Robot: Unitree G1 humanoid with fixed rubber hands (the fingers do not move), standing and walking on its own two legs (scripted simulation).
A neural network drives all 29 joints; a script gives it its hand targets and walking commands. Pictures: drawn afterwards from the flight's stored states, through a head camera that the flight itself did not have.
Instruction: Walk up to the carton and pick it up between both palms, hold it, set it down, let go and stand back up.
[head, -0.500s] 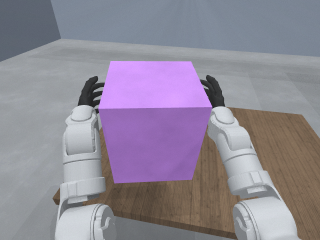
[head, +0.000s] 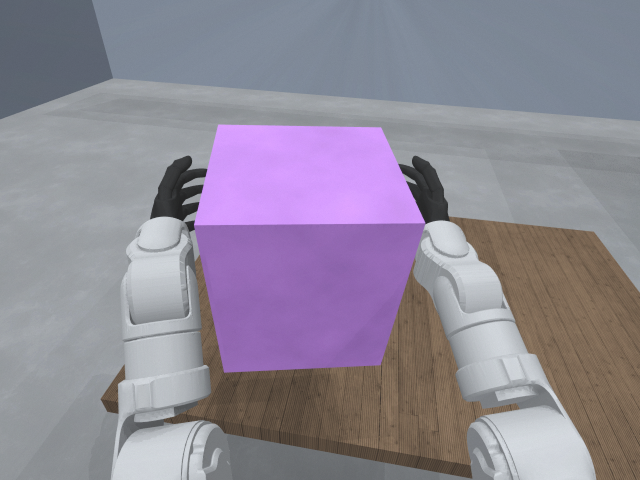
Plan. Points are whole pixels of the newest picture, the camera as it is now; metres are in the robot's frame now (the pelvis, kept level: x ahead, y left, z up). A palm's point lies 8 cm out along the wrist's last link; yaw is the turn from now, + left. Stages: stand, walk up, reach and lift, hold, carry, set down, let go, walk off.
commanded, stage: hold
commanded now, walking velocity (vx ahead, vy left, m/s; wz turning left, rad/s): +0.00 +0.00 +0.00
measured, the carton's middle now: (302, 249) +0.38 -0.01 +0.17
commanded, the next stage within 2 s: none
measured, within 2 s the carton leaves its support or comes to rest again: neither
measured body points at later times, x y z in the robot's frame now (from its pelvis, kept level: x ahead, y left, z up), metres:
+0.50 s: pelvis +0.00 -0.01 +0.00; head -0.07 +0.01 +0.45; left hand +0.38 +0.14 +0.24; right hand +0.37 -0.17 +0.23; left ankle -0.02 +0.11 -0.75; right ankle +0.04 -0.13 -0.75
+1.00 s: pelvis -0.01 -0.01 +0.00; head -0.07 +0.01 +0.45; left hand +0.37 +0.14 +0.24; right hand +0.36 -0.16 +0.23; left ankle -0.01 +0.11 -0.75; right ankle +0.04 -0.13 -0.75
